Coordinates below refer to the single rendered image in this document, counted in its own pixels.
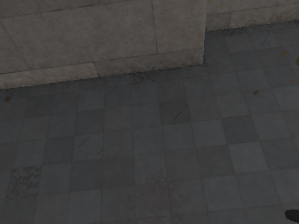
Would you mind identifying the right robot hand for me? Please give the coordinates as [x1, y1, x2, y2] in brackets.
[285, 209, 299, 223]

